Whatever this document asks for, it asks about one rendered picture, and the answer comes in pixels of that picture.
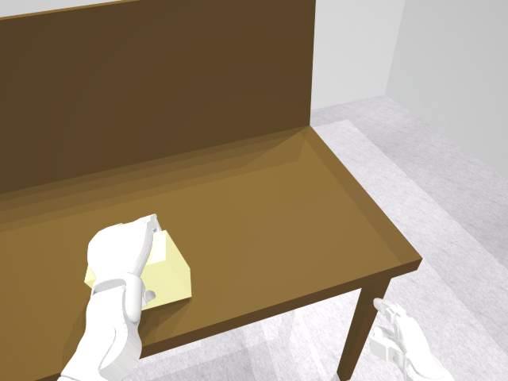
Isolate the robot right hand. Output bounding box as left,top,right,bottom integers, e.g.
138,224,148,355
370,298,431,373

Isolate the table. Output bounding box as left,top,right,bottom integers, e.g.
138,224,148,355
0,0,423,381

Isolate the robot left hand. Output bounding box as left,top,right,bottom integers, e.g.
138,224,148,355
87,214,162,307

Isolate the robot left forearm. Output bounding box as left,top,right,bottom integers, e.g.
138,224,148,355
57,272,143,381

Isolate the sponge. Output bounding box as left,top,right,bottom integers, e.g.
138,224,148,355
84,230,191,310

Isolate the robot right forearm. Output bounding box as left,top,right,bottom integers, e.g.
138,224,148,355
403,350,454,381

